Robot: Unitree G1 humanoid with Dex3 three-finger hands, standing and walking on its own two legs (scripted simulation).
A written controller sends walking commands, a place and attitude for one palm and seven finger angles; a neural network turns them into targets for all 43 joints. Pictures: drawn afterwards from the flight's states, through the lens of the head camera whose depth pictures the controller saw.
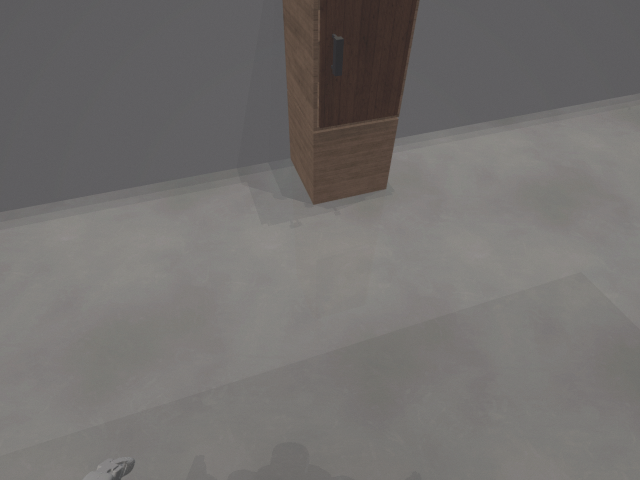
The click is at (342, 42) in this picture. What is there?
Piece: cupboard door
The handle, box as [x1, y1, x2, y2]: [331, 34, 343, 75]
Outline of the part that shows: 332,34 334,41 333,64 331,65 334,75 340,75 342,65 343,39 340,36 338,37 335,34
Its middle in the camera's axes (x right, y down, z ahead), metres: +0.05 -0.63 +1.33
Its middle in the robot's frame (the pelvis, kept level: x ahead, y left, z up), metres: +1.42 +0.01 -0.05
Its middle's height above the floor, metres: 0.72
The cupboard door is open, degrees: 0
